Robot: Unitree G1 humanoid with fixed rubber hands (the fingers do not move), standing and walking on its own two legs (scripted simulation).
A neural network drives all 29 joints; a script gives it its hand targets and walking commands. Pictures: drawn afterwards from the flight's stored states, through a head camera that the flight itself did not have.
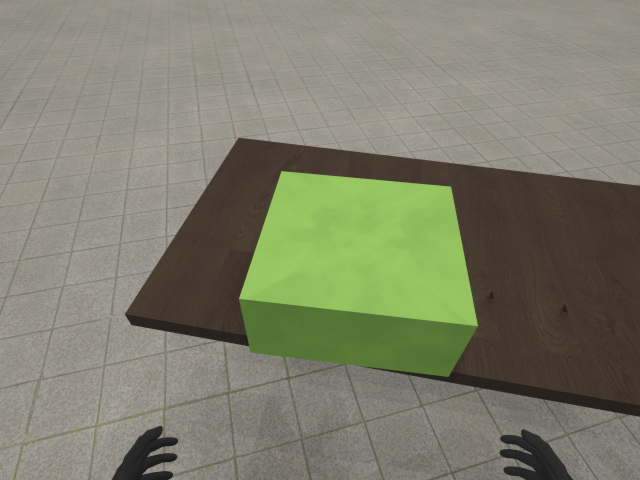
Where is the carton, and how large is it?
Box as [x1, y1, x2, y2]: [239, 171, 477, 376]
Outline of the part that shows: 281,171 239,297 250,351 448,376 477,326 450,187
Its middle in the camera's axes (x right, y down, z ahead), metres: +0.06 +0.04 +0.64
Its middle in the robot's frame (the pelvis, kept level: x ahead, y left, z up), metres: +0.47 -0.02 -0.01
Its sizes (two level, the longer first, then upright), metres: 0.307 0.290 0.142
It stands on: a table, 0.70 m high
